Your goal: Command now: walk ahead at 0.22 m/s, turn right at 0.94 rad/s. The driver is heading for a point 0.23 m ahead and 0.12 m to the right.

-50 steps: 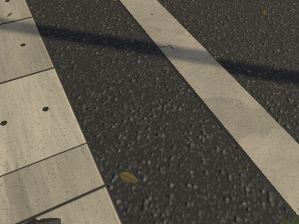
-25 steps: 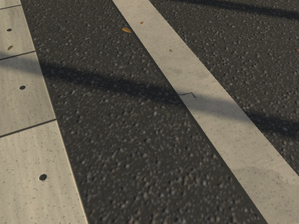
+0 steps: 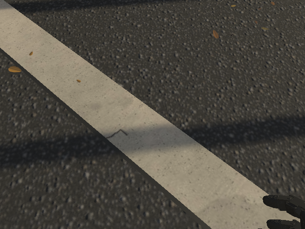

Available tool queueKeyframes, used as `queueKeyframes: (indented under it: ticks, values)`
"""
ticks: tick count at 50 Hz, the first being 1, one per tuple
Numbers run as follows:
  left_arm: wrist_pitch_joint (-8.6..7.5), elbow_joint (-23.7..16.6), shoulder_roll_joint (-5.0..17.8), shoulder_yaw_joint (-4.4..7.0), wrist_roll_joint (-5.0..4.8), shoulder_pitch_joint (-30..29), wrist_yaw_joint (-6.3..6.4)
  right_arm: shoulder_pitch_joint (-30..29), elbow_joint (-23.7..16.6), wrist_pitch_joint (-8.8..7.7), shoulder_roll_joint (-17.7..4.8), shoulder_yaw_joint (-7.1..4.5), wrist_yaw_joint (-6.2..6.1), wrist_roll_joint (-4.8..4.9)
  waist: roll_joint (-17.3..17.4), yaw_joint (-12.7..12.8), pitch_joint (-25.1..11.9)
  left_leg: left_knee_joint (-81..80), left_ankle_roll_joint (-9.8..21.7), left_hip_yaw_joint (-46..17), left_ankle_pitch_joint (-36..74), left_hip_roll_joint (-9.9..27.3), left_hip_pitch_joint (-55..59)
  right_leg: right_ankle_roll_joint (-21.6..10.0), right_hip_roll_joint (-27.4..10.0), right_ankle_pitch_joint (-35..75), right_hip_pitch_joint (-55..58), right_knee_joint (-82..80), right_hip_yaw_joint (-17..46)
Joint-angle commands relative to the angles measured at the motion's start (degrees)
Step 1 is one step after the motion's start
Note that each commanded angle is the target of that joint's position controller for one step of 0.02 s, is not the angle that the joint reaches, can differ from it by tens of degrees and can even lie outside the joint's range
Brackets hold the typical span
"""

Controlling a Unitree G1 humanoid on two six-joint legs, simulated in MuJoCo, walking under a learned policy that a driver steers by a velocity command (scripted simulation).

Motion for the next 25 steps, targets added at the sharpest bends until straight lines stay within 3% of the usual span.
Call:
queueKeyframes:
  ticks: [1,3,6,11,13,14,15,16,17,18,19,20,23,25]
  values:
    - [-0.30,-6.0,9.1,2.90,-0.40,-3.3,2.15,6.8,-1.5,1.09,-5.9,-2.21,-0.92,-0.92,4.3,-5.2,-13.7,-10.3,-2.2,1.3,2.7,0.2,0.5,-9.1,-15.1,30.3,6.9,-8.9,21.8]
    - [1.45,-6.0,10.0,3.25,-0.77,-2.8,3.60,5.1,-1.7,1.50,-4.9,-1.90,-1.01,-0.45,2.4,-4.6,-16.9,-17.0,-3.6,1.7,9.1,-1.7,1.2,-7.0,-13.3,29.5,7.7,-7.1,21.0]
    - [3.44,-6.8,8.1,2.51,-1.08,-4.0,4.87,3.7,-0.9,2.19,-5.3,-1.88,-0.74,0.19,-2.4,-3.0,-18.4,-24.1,-4.2,2.2,17.7,-1.5,2.6,-3.2,-11.8,18.0,8.1,-5.4,18.9]
    - [3.73,-6.8,5.4,1.25,0.17,-3.4,4.22,0.3,-1.9,1.22,-6.5,-2.30,-0.13,0.03,-8.2,-0.3,-14.7,-34.5,-1.8,2.2,17.1,-0.6,5.5,-2.5,-13.8,8.4,9.9,-2.5,23.7]
    - [3.55,-6.9,4.5,0.71,-0.11,-5.1,3.84,2.9,-1.1,0.25,-6.5,-2.83,0.36,-0.03,-8.8,-2.4,-13.6,-45.7,0.8,3.2,23.1,-0.1,12.1,-0.6,-13.0,5.9,9.9,0.8,24.5]
    - [3.35,-6.3,2.9,0.23,0.05,-3.1,3.56,3.3,-1.2,-0.09,-7.4,-3.03,0.45,-0.59,-6.0,-2.0,-13.0,-50.5,3.0,0.3,31.9,3.8,17.3,1.8,-10.7,-1.5,7.8,4.1,22.9]
    - [3.11,-5.7,0.4,-0.55,1.04,2.3,3.40,1.9,-2.5,0.13,-10.1,-3.22,0.29,-1.74,6.3,1.6,-14.2,-51.0,8.1,-10.8,49.1,14.6,22.8,5.4,-3.7,-23.8,3.5,15.7,15.7]
    - [2.99,-6.4,4.3,0.34,0.24,2.4,3.41,5.8,-0.9,0.68,-10.4,-3.48,0.22,-2.89,16.1,0.9,-13.5,-53.4,18.6,-23.3,52.8,22.9,23.5,9.3,-0.5,-35.2,-3.8,24.0,10.1]
    - [2.95,-5.7,8.3,1.38,0.35,1.2,3.57,6.7,-0.7,0.84,-9.4,-3.49,0.32,-1.59,12.7,-0.8,-14.4,-53.4,20.6,-26.5,44.7,23.0,23.3,11.4,-3.9,-33.4,-5.8,32.7,10.2]
    - [3.51,-4.9,9.7,1.99,-0.04,-2.0,3.74,7.2,-0.7,1.22,-8.2,-3.24,0.27,-0.62,7.7,-2.5,-13.9,-52.3,18.2,-20.8,39.0,19.7,23.1,12.4,-4.5,-30.1,-6.8,37.3,9.8]
    - [4.37,-4.0,8.3,1.88,-0.16,-2.7,4.01,6.8,-0.7,1.73,-7.7,-2.94,0.17,-0.07,4.9,-2.5,-13.5,-52.0,15.6,-16.3,34.3,16.7,22.3,13.1,-4.9,-27.9,-6.9,39.6,9.2]
    - [4.93,-3.9,7.1,1.51,-0.12,-2.9,4.08,5.7,-0.8,2.13,-7.3,-2.63,0.08,0.36,4.8,-2.4,-12.4,-52.5,14.6,-13.9,31.2,15.4,20.7,13.6,-5.6,-26.1,-6.6,40.0,9.0]
    - [4.87,-3.3,1.7,-0.30,-0.38,-3.1,3.56,4.0,-0.1,3.46,-5.3,-1.93,-0.05,-0.03,9.1,-1.6,-11.9,-54.3,11.8,-4.4,25.3,8.5,17.6,14.2,-7.7,-22.6,-0.2,26.5,2.2]
    - [4.43,-3.2,0.4,-0.93,-0.25,-4.9,3.28,6.3,0.8,4.11,-5.8,-2.25,-0.17,0.05,12.1,-3.6,-12.6,-54.2,12.9,-4.2,23.8,8.5,19.7,14.1,-9.3,-22.9,3.6,16.1,0.3]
